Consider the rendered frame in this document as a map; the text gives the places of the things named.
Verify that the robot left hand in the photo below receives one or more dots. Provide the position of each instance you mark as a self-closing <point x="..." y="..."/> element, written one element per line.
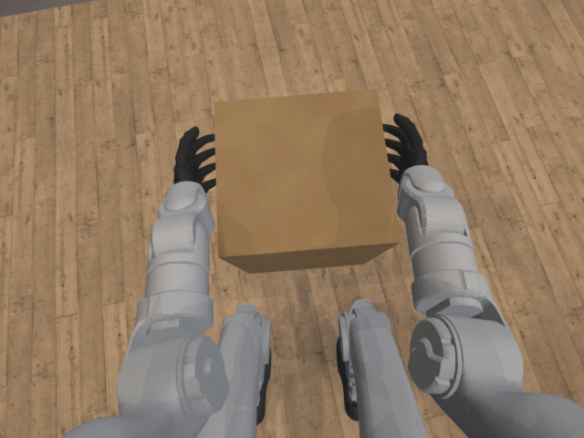
<point x="187" y="163"/>

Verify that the left robot forearm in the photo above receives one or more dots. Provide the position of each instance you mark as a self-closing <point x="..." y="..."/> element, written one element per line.
<point x="177" y="301"/>

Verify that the right robot forearm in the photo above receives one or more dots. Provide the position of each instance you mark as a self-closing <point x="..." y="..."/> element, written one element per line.
<point x="446" y="276"/>

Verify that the left robot foot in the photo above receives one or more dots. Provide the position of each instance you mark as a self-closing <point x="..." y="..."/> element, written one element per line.
<point x="262" y="404"/>

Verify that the right robot thigh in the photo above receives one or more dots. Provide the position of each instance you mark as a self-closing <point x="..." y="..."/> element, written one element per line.
<point x="386" y="404"/>

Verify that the carton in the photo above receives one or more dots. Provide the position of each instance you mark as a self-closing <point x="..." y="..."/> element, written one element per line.
<point x="303" y="182"/>

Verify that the left robot upper arm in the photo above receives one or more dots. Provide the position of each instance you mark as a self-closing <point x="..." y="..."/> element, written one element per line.
<point x="167" y="389"/>

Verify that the robot right hand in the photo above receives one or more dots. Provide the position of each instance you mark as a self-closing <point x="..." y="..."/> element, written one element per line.
<point x="409" y="147"/>

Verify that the right robot upper arm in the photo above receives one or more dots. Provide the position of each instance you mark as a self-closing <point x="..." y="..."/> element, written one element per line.
<point x="473" y="369"/>

